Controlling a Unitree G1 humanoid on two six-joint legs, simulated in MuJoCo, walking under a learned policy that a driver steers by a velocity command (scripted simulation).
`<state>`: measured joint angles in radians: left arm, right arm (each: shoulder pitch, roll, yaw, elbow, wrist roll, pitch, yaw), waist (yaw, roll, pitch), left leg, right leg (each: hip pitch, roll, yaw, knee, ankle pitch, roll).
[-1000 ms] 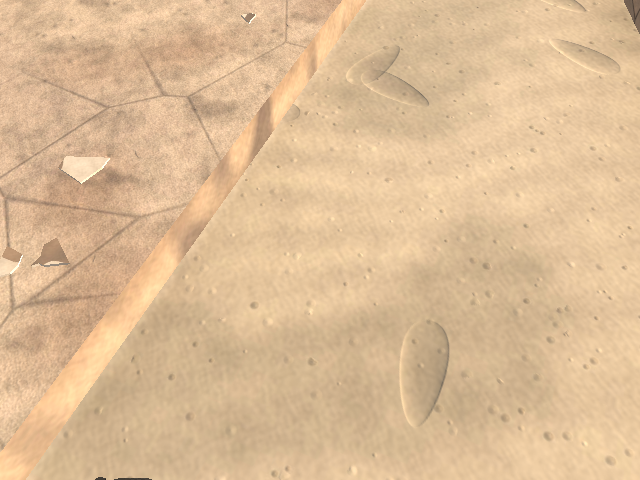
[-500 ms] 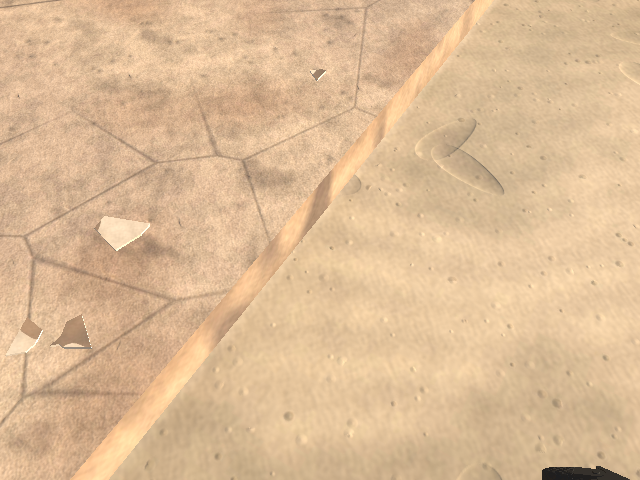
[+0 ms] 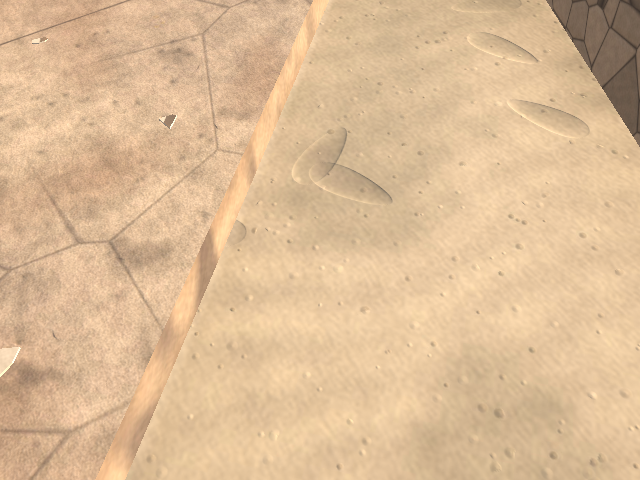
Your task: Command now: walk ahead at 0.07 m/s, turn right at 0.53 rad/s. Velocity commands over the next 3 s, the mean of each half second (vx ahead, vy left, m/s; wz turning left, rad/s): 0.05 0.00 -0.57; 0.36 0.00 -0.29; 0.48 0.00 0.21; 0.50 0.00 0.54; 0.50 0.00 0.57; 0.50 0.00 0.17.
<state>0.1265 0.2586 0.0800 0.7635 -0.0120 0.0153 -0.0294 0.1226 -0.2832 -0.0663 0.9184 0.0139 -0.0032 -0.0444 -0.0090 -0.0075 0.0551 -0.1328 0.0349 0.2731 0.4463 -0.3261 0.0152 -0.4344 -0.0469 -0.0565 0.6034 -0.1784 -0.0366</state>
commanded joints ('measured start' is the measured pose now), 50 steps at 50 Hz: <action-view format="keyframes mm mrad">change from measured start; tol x32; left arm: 1 173 213 73 -42 7 -16 15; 41 -113 83 -7 -204 -17 -74 8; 50 232 155 14 -102 6 -90 10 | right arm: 1 40 -143 -34 -51 -7 5 -6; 50 122 -147 -10 -131 26 -122 60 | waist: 1 74 -74 -188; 22 -32 -156 -185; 25 -26 297 -91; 50 77 -119 -106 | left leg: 1 -44 148 -61 343 543 8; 2 -404 -25 -60 663 -267 -78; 3 -478 -72 -298 825 -405 -74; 22 -94 -67 -328 3 74 -34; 25 47 370 -890 -278 -313 202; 38 32 204 -396 -326 50 152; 44 -33 238 -368 -182 195 134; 47 -599 -32 -224 655 -210 -4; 50 -699 94 -327 781 -40 35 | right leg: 1 300 -33 128 -180 479 -104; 2 542 -278 483 -138 944 -291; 21 202 -86 528 -263 -24 -155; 24 -146 123 304 98 -441 -15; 34 -368 33 142 368 1 69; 45 352 54 2 -148 -5 -43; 47 809 -351 692 -295 -202 -259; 50 549 -257 496 -376 -183 -212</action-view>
